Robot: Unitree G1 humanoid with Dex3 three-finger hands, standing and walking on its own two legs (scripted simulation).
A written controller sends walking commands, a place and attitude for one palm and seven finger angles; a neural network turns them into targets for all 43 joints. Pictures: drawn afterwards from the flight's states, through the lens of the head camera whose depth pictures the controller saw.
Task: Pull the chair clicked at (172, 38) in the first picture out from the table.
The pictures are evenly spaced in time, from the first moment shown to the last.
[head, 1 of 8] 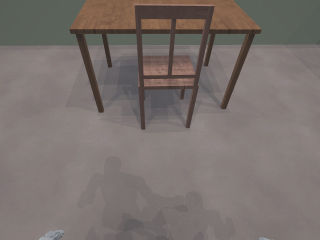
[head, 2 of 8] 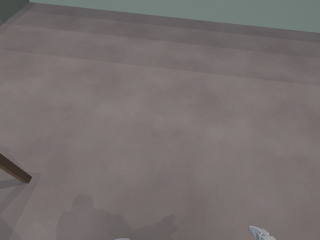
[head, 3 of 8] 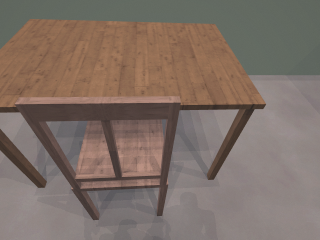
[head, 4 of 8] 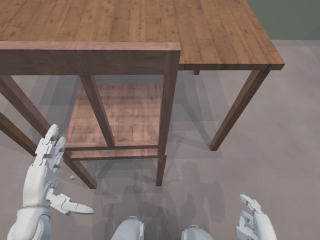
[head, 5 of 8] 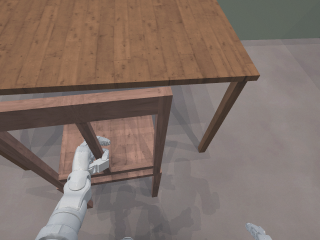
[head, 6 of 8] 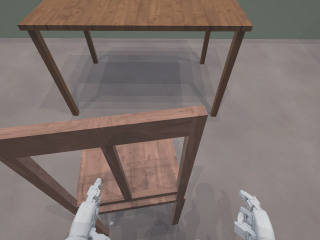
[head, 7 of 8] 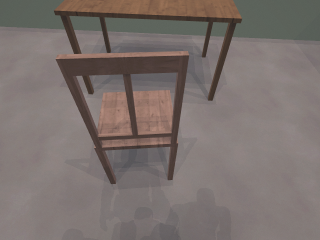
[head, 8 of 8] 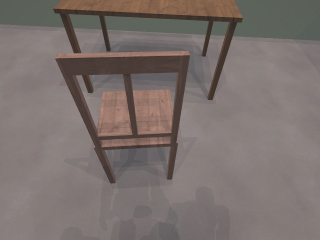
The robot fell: no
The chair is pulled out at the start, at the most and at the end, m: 0.00 0.60 0.60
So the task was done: yes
